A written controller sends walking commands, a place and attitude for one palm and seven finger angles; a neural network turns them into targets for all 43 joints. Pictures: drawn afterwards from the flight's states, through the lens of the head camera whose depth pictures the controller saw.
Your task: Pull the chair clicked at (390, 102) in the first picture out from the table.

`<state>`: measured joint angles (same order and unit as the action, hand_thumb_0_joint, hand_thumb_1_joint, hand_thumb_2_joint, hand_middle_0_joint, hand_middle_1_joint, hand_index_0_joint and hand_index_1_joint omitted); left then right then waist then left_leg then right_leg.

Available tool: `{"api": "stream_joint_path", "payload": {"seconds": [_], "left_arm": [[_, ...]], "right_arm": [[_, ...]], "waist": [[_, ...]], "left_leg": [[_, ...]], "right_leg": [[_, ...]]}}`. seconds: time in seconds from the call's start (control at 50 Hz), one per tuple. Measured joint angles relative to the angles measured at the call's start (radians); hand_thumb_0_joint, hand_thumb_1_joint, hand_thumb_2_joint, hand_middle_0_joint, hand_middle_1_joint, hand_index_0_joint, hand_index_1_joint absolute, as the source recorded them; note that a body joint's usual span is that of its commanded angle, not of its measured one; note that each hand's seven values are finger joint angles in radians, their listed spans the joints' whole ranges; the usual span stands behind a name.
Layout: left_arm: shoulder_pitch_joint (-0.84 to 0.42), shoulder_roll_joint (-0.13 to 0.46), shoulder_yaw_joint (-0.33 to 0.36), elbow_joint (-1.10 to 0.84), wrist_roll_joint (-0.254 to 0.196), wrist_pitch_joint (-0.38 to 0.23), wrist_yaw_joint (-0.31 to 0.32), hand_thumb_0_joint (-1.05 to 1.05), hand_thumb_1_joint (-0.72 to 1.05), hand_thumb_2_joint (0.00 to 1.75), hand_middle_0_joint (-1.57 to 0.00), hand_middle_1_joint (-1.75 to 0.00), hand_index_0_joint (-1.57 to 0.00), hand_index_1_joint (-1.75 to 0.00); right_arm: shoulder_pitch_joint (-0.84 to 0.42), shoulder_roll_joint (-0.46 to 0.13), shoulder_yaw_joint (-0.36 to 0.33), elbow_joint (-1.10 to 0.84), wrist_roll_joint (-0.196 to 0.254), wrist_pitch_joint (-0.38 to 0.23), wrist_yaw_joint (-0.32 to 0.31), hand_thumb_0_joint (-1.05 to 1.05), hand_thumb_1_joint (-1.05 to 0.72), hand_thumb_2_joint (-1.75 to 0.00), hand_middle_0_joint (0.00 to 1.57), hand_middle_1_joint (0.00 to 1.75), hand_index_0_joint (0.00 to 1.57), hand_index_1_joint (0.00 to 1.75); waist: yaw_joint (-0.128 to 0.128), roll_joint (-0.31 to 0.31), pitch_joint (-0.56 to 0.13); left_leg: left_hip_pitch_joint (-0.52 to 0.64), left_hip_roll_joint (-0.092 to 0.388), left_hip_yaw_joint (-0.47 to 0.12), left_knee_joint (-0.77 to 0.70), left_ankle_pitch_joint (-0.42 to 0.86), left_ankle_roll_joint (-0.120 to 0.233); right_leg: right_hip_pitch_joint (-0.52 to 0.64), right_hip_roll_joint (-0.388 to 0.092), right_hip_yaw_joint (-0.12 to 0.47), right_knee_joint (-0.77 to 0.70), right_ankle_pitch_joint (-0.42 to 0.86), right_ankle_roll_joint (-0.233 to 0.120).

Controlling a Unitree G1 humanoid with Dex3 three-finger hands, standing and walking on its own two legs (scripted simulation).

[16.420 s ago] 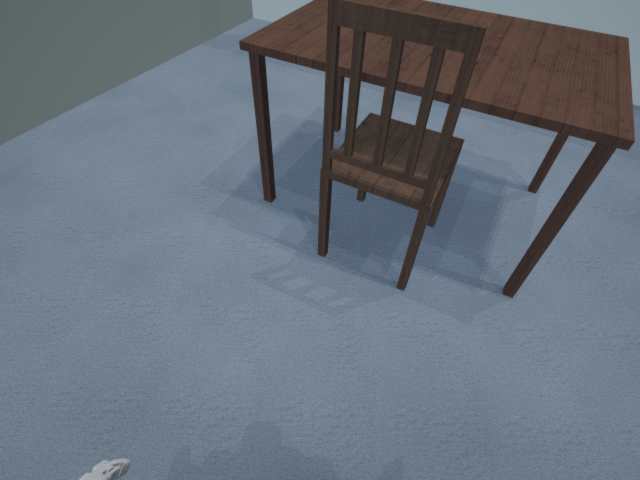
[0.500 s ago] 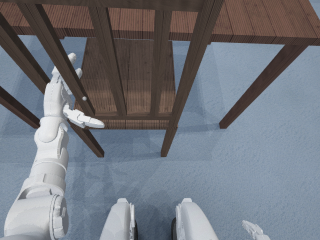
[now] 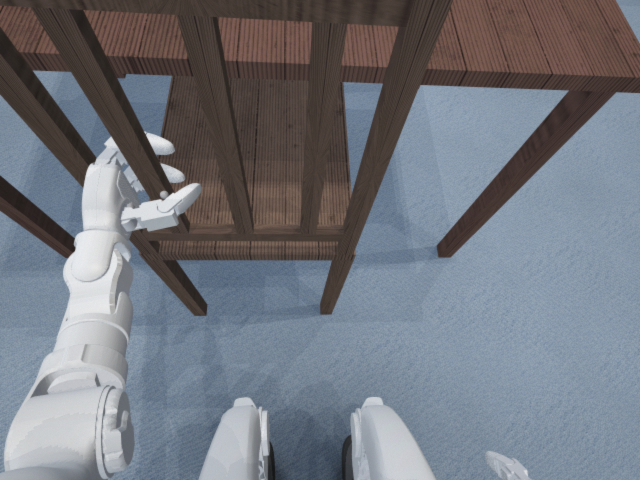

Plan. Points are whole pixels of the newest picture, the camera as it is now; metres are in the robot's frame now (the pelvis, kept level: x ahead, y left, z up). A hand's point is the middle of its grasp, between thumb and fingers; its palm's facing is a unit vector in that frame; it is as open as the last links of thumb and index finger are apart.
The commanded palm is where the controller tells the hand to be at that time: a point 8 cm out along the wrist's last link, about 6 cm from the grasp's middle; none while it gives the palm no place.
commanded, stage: hook a spindle and tug to test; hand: left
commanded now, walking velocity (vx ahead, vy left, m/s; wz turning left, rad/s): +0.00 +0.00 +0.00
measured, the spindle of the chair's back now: (229, 158) +0.48 +0.10 +0.06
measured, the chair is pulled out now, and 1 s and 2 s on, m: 0.00 0.04 0.16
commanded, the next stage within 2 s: step backward, pulling the chair out in 0.76 s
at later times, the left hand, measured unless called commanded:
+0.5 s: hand (165, 206) +0.43 +0.18 +0.02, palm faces +0.00 -1.00 -0.01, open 5.6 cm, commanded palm +0.40 +0.23 +0.02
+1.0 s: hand (164, 220) +0.41 +0.18 +0.03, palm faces +0.10 -0.98 -0.14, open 5.7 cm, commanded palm +0.39 +0.22 +0.02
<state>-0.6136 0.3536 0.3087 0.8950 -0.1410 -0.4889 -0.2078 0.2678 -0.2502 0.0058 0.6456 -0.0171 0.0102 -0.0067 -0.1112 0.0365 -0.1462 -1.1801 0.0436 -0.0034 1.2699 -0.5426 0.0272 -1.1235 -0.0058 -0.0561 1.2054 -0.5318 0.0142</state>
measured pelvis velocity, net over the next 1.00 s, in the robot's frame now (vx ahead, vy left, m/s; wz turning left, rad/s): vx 0.02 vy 0.00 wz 0.02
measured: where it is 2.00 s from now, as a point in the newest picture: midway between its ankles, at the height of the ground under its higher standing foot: outside the picture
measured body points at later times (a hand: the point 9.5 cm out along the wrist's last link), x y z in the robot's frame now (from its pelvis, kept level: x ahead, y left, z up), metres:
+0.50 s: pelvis +0.02 +0.01 +0.01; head +0.15 +0.02 +0.44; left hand +0.43 +0.23 +0.03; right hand +0.10 -0.25 -0.11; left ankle +0.02 +0.10 -0.62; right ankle +0.02 -0.13 -0.62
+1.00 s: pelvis +0.02 +0.00 +0.05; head +0.14 +0.00 +0.49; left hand +0.40 +0.23 +0.04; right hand +0.13 -0.25 -0.07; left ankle +0.02 +0.10 -0.62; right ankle +0.02 -0.14 -0.62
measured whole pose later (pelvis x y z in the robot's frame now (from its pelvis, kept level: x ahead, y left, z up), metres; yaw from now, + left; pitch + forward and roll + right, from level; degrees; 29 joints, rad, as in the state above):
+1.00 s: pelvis +0.02 +0.00 +0.05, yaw +1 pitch +17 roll -2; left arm -0.35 0.25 0.18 0.63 -0.09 -0.21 0.02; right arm 0.23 -0.22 0.00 0.57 0.04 0.07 -0.07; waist -0.08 0.04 -0.04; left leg -0.83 0.02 0.01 1.01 -0.48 0.02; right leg -0.79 -0.02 -0.04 0.96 -0.48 0.02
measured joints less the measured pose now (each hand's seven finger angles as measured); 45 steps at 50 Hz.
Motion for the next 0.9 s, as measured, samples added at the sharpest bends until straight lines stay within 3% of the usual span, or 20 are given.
{"api": "stream_joint_path", "payload": {"seconds": [0.16,0.38,0.62,0.86,0.9], "left_arm": [[0.015,-0.006,0.005,-0.012,-0.002,-0.003,-0.010,0.01,0.66,0.79,-0.48,-1.41,-0.47,-1.44],[0.096,-0.024,0.001,-0.112,-0.018,0.026,0.000,0.02,0.68,0.76,-0.44,-1.44,-0.44,-1.45],[0.241,-0.081,-0.047,-0.245,-0.026,0.017,0.031,0.02,0.68,0.74,-0.43,-1.43,-0.43,-1.45],[0.262,-0.087,-0.055,-0.267,-0.033,0.022,0.019,0.01,0.68,0.74,-0.43,-1.43,-0.43,-1.45],[0.259,-0.085,-0.059,-0.284,-0.016,0.054,0.045,0.01,0.67,0.74,-0.43,-1.41,-0.43,-1.45]], "right_arm": [[-0.003,0.005,0.002,-0.006,0.000,0.001,0.003,0.00,-0.91,-0.90,0.20,0.30,0.20,0.30],[-0.007,0.012,-0.002,-0.036,0.005,0.005,0.014,0.00,-0.91,-0.90,0.20,0.30,0.20,0.30],[-0.006,0.015,-0.010,-0.044,0.008,-0.013,0.023,0.01,-0.91,-0.90,0.20,0.30,0.20,0.30],[-0.043,0.012,-0.010,-0.042,0.008,-0.032,0.011,0.01,-0.91,-0.90,0.20,0.30,0.20,0.30],[-0.051,0.016,-0.011,-0.049,0.018,-0.017,-0.001,0.01,-0.91,-0.90,0.20,0.30,0.20,0.30]], "waist": [[-0.002,-0.002,-0.003],[-0.006,-0.003,-0.006],[0.017,-0.003,-0.015],[0.032,-0.004,-0.011],[0.032,-0.007,0.018]], "left_leg": [[0.009,0.000,0.004,-0.004,-0.005,0.004],[0.034,0.004,0.016,-0.022,-0.010,0.007],[0.077,0.000,0.019,-0.048,-0.018,0.005],[0.077,-0.003,0.008,-0.035,-0.019,-0.004],[0.106,-0.006,0.008,-0.045,-0.017,-0.005]], "right_leg": [[0.008,0.001,0.004,-0.007,-0.002,0.004],[0.029,0.005,0.016,-0.026,-0.001,0.008],[0.070,0.001,0.019,-0.047,-0.011,0.009],[0.069,-0.002,0.008,-0.026,-0.022,-0.001],[0.098,-0.004,0.008,-0.032,-0.021,-0.001]]}}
